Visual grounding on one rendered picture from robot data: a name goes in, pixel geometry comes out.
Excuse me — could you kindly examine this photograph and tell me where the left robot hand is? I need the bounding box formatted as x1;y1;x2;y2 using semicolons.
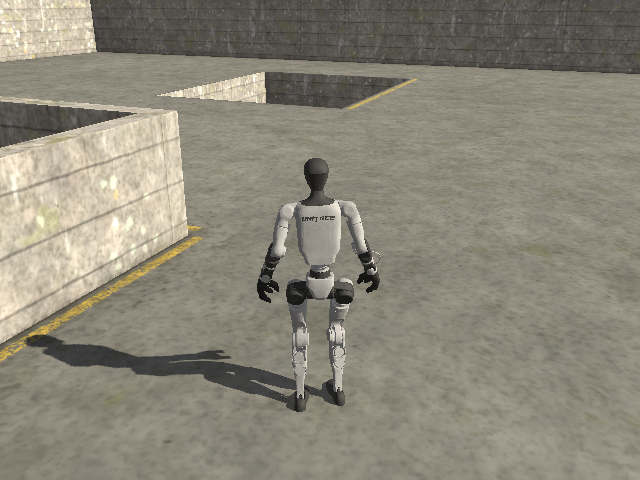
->
257;279;279;303

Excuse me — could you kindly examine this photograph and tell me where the robot left thigh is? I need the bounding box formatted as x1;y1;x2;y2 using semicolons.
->
286;279;309;350

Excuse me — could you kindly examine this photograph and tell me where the robot thigh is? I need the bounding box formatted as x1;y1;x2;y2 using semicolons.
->
286;279;309;350
326;278;354;345

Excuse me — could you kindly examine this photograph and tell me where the robot right thigh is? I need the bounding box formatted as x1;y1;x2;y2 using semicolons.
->
326;278;354;345

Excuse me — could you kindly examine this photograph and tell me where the right robot forearm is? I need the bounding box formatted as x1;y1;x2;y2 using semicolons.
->
358;239;377;275

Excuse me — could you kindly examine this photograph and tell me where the robot left upper arm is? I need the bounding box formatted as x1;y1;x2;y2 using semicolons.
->
270;202;297;258

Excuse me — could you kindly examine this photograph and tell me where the right robot hand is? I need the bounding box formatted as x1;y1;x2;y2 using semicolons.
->
357;271;380;293

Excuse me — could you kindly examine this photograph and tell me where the left robot forearm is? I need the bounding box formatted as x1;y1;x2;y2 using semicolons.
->
259;243;280;283

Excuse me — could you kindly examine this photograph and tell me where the robot right upper arm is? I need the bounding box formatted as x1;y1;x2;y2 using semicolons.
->
338;200;368;255

